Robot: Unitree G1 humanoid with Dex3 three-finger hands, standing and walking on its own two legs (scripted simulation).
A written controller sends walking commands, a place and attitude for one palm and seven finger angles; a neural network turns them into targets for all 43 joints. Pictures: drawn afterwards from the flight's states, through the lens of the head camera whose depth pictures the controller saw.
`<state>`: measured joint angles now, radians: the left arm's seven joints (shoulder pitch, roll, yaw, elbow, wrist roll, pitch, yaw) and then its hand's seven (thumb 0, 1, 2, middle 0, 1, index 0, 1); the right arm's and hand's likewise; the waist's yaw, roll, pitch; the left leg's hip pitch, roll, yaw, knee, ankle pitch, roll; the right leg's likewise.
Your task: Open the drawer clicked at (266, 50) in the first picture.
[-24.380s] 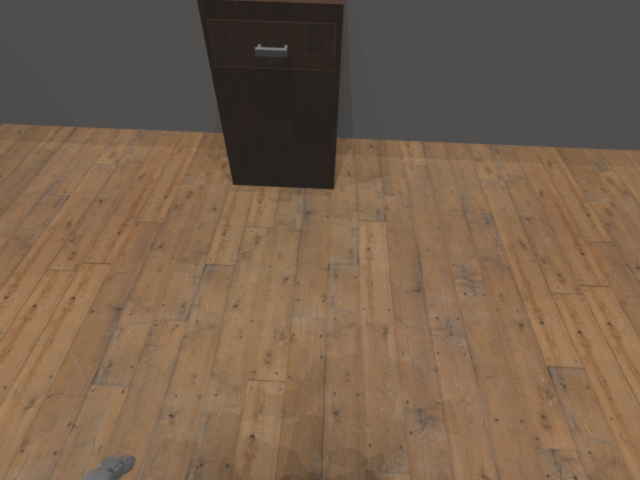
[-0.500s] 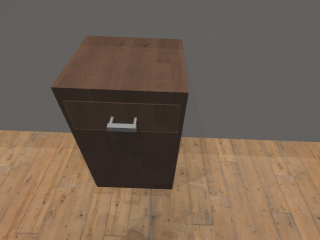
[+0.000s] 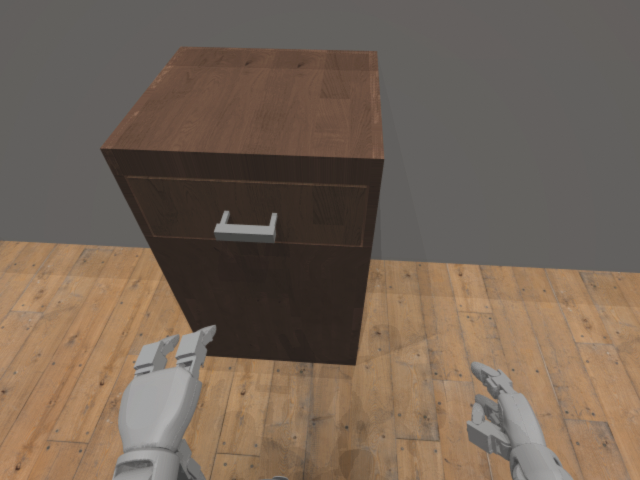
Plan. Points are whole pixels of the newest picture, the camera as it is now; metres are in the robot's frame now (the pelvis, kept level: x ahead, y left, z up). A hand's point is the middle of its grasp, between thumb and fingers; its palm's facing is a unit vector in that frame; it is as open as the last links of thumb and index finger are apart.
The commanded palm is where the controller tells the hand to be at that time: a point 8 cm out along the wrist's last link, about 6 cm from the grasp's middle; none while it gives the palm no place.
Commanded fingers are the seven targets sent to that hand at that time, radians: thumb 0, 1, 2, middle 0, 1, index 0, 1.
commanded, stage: raise the hand with hooked fingers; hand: left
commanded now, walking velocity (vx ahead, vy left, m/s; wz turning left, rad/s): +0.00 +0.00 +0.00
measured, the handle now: (247, 225) +0.56 +0.21 -0.06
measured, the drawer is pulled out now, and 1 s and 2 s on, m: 0.00 0.00 0.00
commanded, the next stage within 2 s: move the hooked fingers above the handle in 1.46 s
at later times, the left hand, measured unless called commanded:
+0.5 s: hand (178, 337) +0.27 +0.22 +0.03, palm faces +0.00 -0.11 -0.99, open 14.8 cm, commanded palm +0.25 +0.23 +0.10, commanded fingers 0.00 -0.50 0.30 -0.27 -1.02 -0.27 -1.02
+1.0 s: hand (165, 249) +0.35 +0.24 +0.11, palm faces +0.09 -0.07 -0.99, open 13.9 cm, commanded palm +0.33 +0.24 +0.16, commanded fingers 0.00 -0.50 0.30 -0.30 -1.20 -0.30 -1.20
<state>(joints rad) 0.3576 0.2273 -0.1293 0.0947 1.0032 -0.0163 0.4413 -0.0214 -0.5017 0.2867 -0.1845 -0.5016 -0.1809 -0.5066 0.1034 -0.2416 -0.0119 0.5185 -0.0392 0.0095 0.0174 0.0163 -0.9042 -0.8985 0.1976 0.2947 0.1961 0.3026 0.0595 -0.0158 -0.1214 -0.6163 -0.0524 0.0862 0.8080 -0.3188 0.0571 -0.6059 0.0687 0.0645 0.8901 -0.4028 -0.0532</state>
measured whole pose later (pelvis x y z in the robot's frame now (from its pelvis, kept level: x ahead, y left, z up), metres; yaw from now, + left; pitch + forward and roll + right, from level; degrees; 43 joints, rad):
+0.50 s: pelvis +0.06 -0.02 +0.01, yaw +1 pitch +9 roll +2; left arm 0.36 0.39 -0.03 -0.06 1.00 -0.03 0.34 0.00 -0.49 0.30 -0.27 -0.88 -0.26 -0.88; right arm 0.12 -0.23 0.01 0.57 -0.05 0.12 0.01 0.02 -0.90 -0.90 0.20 0.30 0.20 0.30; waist 0.06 0.03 -0.10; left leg -0.52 -0.04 0.04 0.73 -0.37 0.02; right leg -0.49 0.09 0.04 0.78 -0.44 -0.09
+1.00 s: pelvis +0.06 -0.01 +0.03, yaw +2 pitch +5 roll +1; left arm -0.03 0.45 -0.08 0.05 0.95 0.09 0.16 0.00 -0.50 0.30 -0.32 -1.18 -0.31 -1.19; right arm 0.08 -0.23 0.00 0.58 0.00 0.17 -0.01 0.01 -0.90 -0.90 0.20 0.29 0.20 0.30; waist 0.06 0.06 -0.06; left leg -0.36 -0.06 0.02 0.58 -0.30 0.04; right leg -0.32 0.07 0.03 0.61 -0.37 -0.07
